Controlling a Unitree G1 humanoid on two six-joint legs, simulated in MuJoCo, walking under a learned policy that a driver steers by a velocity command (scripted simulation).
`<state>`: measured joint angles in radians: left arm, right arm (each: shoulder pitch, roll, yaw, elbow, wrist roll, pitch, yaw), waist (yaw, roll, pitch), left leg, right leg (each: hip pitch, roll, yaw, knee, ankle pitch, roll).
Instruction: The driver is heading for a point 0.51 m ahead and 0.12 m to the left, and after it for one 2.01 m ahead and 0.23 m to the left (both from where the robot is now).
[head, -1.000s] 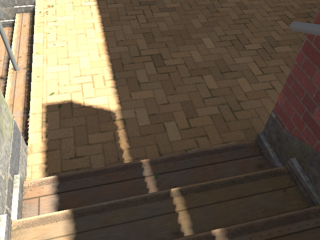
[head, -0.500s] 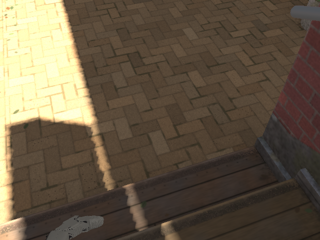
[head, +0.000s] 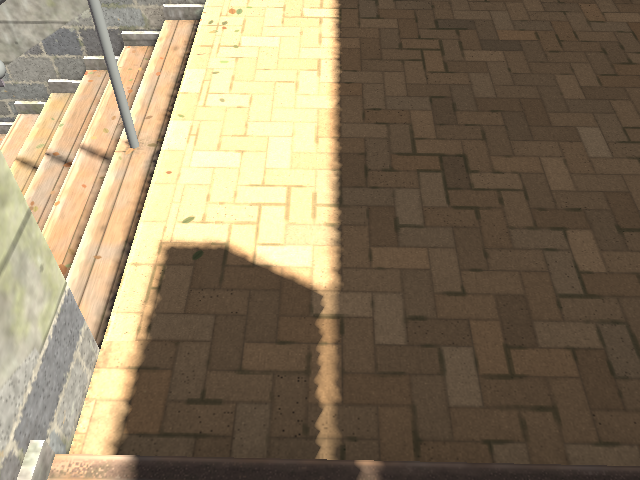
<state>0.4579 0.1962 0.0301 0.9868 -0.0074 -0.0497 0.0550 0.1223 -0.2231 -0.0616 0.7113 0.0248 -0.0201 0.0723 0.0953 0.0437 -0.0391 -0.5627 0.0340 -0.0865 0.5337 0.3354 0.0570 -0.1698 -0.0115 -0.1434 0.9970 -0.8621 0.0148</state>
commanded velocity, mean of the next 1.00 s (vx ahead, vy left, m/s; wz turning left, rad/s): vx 0.35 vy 0.00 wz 0.36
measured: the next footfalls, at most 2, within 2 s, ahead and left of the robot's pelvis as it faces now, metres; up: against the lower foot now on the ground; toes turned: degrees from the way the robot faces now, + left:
left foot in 0.04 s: +0.18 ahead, +0.12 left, -0.15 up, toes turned +2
right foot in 0.58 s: +0.51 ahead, -0.06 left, -0.31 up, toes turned +24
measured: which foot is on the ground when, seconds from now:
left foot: up 0.00-0.02, down 0.04-0.56, up 0.58-0.96, down 0.98-1.00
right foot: down 0.00-0.06, up 0.08-0.56, down 0.58-1.00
